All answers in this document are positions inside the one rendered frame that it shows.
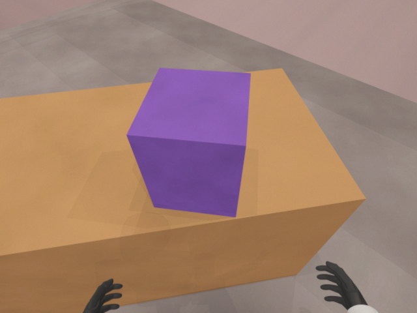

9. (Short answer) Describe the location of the pedestal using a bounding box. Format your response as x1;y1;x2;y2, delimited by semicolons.
0;68;366;313

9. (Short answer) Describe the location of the robot right hand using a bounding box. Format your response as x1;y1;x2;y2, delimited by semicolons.
316;261;367;310

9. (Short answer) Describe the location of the carton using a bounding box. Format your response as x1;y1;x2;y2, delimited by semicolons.
127;68;251;217

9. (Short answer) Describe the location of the robot left hand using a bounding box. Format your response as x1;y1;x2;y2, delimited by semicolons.
83;279;122;313

